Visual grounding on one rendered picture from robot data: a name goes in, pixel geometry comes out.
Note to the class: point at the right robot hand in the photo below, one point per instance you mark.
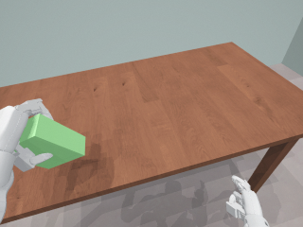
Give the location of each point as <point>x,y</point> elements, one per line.
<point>248,202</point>

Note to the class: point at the sponge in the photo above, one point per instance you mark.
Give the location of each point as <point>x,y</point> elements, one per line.
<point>44,135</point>

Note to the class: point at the left robot hand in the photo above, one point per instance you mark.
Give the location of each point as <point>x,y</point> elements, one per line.
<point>13,121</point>

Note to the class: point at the table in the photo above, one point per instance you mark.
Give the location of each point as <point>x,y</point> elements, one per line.
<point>149,119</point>

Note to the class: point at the left robot forearm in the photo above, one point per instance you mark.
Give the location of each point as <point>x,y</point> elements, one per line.
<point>7,161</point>

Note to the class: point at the right robot forearm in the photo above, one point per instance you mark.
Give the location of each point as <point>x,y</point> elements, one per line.
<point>254,220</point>

